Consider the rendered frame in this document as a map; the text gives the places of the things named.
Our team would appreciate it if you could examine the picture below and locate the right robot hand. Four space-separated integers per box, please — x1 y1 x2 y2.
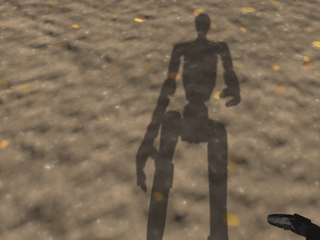
267 213 320 240

